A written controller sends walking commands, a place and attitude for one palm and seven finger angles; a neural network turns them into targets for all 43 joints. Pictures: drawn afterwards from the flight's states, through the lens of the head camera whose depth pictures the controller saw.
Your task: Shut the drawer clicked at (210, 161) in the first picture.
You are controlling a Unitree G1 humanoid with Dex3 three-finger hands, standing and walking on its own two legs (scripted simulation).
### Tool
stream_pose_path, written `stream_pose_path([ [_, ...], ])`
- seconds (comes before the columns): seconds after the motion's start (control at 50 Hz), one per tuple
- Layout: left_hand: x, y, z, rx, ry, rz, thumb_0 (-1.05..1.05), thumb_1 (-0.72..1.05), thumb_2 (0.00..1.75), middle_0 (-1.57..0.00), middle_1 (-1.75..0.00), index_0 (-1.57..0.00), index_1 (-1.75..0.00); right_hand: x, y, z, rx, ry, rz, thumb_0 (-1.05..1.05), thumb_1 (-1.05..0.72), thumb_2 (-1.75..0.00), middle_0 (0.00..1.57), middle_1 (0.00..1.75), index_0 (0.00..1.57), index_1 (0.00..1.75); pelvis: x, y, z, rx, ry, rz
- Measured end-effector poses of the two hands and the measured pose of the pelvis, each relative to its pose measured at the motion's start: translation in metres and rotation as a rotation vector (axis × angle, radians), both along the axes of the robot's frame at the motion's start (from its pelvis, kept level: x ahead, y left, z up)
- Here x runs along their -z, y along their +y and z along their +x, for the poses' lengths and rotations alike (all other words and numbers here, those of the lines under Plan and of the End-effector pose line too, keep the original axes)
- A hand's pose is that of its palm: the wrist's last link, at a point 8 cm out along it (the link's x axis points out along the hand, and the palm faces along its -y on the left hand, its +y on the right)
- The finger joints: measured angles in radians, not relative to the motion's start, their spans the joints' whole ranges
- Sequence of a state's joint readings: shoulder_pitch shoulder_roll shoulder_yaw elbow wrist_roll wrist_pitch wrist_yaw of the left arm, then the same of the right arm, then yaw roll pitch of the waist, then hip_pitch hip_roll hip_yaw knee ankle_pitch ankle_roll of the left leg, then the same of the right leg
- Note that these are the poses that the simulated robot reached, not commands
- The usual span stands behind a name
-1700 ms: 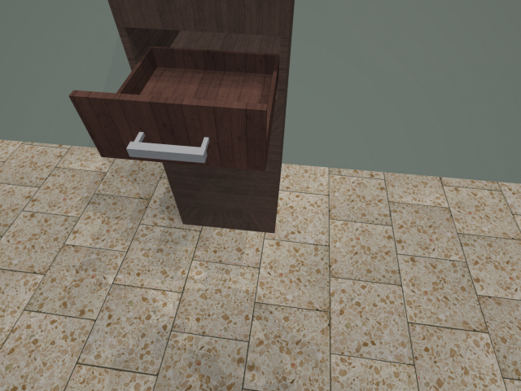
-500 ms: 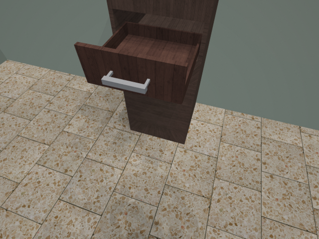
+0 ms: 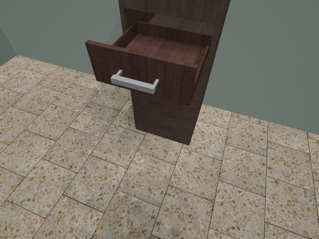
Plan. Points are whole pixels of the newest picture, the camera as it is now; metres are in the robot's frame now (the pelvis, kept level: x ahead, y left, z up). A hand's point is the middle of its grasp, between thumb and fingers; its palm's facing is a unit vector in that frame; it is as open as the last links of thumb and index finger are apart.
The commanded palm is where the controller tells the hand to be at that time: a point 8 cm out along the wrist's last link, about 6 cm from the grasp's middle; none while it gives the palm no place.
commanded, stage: look at it before walking up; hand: left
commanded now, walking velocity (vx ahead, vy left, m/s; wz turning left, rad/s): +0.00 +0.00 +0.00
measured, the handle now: (135, 80) +0.59 +0.12 +0.04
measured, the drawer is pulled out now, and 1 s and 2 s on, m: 0.30 0.30 0.30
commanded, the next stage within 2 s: turn to face it in 0.34 s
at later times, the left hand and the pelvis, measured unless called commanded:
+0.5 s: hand out of the picture +0.03 +0.19 -0.17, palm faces +0.02 -0.97 -0.23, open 7.3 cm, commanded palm none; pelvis +0.00 +0.00 +0.00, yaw -1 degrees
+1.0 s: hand out of the picture +0.06 +0.20 -0.17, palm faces -0.09 -0.96 -0.26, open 7.3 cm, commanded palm none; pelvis -0.02 +0.00 -0.01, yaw -7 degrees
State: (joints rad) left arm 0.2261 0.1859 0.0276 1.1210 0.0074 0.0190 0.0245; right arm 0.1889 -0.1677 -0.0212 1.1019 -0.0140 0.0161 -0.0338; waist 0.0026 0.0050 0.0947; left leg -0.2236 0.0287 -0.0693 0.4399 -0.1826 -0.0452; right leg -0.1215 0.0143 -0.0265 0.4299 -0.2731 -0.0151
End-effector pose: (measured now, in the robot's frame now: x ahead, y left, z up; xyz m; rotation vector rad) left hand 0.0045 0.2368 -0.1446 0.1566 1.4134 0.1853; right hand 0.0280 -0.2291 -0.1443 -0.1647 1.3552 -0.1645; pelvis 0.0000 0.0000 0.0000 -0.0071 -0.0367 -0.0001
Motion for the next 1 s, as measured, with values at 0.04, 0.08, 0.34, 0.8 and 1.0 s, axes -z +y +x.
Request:
stream_pose_path([
  [0.04, 0.000, 0.000, -0.002, -0.001, 0.005, -0.001, 0.00, 0.91, 0.90, -0.20, -0.30, -0.20, -0.30, 0.000, 0.000, 0.000, -0.001, -0.001, -0.001, 0.00, -0.91, -0.90, 0.20, 0.30, 0.20, 0.30, 0.000, 0.000, 0.000, 0.001, -0.001, 0.000],
  [0.08, -0.001, 0.000, -0.003, -0.001, 0.008, -0.001, 0.00, 0.91, 0.90, -0.20, -0.30, -0.20, -0.30, -0.001, 0.000, 0.000, -0.003, 0.001, -0.002, 0.00, -0.91, -0.90, 0.20, 0.30, 0.20, 0.30, -0.001, 0.001, 0.000, 0.001, -0.001, 0.000],
  [0.34, -0.003, 0.002, 0.011, 0.017, -0.019, 0.005, 0.00, 0.91, 0.90, -0.20, -0.30, -0.20, -0.30, 0.000, 0.000, -0.012, 0.009, 0.032, 0.002, 0.00, -0.91, -0.90, 0.20, 0.30, 0.20, 0.30, -0.002, 0.000, 0.002, 0.004, 0.001, 0.002],
  [0.8, 0.004, 0.010, 0.048, 0.109, -0.052, 0.019, 0.00, 0.91, 0.90, -0.20, -0.30, -0.20, -0.30, 0.005, -0.015, -0.028, 0.119, -0.009, -0.045, 0.00, -0.91, -0.90, 0.20, 0.30, 0.20, 0.30, 0.010, 0.000, -0.008, 0.108, 0.022, 0.010],
  [1.0, -0.005, 0.007, 0.057, 0.151, -0.101, 0.041, 0.00, 0.91, 0.90, -0.20, -0.30, -0.20, -0.30, -0.001, -0.035, -0.015, 0.131, -0.058, -0.068, 0.00, -0.91, -0.90, 0.20, 0.30, 0.20, 0.30, 0.006, -0.003, -0.018, 0.129, 0.025, 0.025],
])
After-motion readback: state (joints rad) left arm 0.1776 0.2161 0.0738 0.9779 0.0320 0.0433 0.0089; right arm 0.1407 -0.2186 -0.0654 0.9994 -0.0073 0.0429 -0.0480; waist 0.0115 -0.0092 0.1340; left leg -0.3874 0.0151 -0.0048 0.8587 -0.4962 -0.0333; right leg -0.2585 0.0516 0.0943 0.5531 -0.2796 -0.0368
